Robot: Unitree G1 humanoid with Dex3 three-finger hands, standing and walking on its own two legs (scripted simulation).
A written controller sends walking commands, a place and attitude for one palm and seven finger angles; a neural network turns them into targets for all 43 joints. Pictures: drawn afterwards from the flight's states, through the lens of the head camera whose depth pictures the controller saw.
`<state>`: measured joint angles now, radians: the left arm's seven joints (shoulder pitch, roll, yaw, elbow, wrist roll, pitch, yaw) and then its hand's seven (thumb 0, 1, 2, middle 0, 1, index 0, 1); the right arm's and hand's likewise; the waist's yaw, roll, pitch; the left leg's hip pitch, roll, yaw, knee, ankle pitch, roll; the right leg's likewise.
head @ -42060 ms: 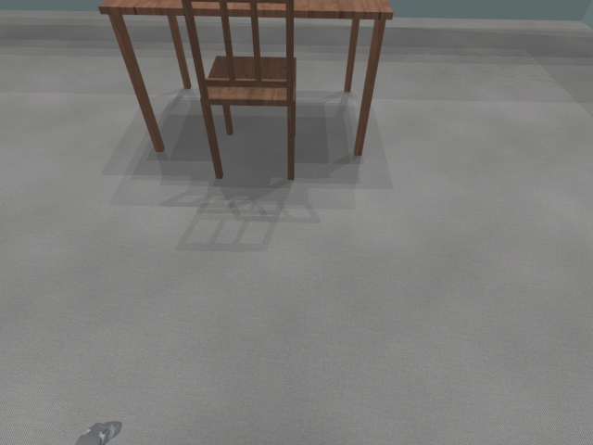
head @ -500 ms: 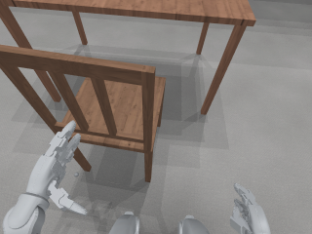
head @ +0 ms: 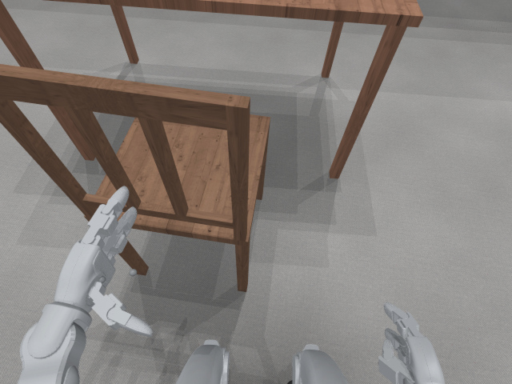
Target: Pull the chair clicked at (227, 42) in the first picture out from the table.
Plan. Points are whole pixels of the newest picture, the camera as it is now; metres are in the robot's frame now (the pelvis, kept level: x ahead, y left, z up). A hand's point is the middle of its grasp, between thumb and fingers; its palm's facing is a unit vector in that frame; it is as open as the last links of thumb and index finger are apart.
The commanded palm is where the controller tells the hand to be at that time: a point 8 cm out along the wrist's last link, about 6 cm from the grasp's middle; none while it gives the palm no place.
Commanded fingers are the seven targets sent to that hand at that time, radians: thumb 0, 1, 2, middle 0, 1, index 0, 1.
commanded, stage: aim the fingers beside a spindle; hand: left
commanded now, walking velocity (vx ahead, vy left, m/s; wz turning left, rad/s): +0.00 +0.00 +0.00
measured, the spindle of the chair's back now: (111, 164) +0.47 +0.28 +0.00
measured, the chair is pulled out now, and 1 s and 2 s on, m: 0.30 0.30 0.30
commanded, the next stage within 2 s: push the fingers through the gap in 1.34 s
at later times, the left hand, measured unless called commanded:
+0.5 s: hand (154, 263) +0.29 +0.16 +0.02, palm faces -0.15 -0.99 -0.06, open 16.9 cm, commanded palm +0.28 +0.23 +0.02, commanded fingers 0.00 -0.50 0.30 -0.06 -0.08 -0.06 -0.08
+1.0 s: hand (141, 262) +0.29 +0.19 +0.01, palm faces -0.11 -0.99 -0.06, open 16.9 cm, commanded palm +0.28 +0.24 +0.01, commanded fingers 0.00 -0.50 0.30 -0.06 -0.08 -0.06 -0.08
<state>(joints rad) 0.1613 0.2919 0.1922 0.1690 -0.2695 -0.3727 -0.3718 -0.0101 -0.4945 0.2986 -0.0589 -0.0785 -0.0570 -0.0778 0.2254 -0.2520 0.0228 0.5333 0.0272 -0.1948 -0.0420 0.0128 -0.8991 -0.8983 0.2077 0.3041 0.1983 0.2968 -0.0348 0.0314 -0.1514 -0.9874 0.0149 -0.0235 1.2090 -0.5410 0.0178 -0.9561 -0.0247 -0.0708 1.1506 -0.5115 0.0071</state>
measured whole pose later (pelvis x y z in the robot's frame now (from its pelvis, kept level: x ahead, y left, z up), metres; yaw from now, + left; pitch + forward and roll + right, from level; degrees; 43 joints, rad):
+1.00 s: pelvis -0.01 -0.01 -0.01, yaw -1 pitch +21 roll -2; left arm 0.06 0.31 0.24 0.30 -0.28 -0.40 -0.37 -0.01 -0.49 0.30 -0.06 -0.08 -0.06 -0.08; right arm 0.23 -0.26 0.02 0.53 0.03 -0.13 -0.03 0.01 -0.90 -0.90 0.21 0.30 0.20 0.30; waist -0.05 0.03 -0.17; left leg -1.08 0.03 -0.02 1.27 -0.55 0.00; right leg -1.06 -0.01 -0.06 1.23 -0.53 -0.01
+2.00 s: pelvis +0.00 +0.00 -0.02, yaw -1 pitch +23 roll -2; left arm -0.15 0.30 0.21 0.40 -0.22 -0.38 -0.31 -0.01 -0.49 0.30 -0.06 -0.08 -0.06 -0.08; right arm 0.22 -0.26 0.02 0.55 0.02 -0.09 -0.03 0.01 -0.90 -0.90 0.21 0.30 0.20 0.30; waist -0.06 0.03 -0.16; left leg -1.11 0.02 -0.01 1.27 -0.56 0.01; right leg -1.09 -0.02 -0.06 1.23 -0.53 0.00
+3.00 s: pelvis -0.01 +0.01 -0.02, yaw -2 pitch +24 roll -2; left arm -0.44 0.32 0.26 0.70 -0.16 -0.44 -0.27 -0.01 -0.49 0.30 -0.06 -0.08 -0.06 -0.08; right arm 0.28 -0.25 0.02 0.58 0.01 -0.01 -0.01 0.01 -0.90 -0.90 0.21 0.30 0.20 0.30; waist -0.10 0.03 -0.15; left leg -1.15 0.02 0.01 1.27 -0.55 0.03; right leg -1.13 -0.02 -0.03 1.22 -0.51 0.02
